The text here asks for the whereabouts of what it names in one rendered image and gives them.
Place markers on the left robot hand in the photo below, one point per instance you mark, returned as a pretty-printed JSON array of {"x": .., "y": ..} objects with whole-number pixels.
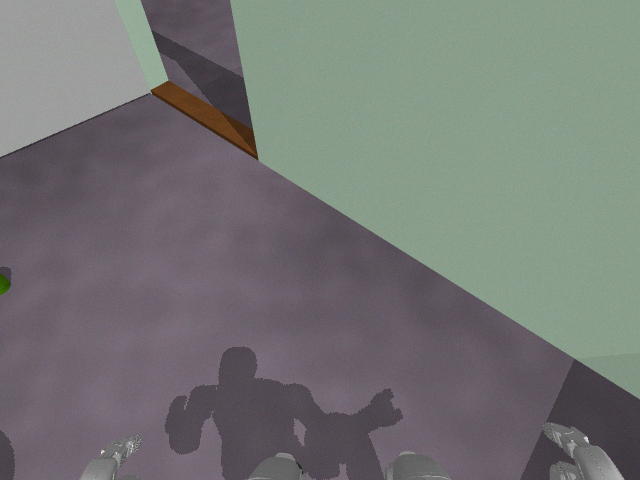
[{"x": 112, "y": 457}]

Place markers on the cup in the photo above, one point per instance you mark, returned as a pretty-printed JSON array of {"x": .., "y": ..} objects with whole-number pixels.
[{"x": 4, "y": 284}]

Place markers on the right robot hand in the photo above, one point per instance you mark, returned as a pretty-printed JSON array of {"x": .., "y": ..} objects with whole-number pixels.
[{"x": 592, "y": 463}]

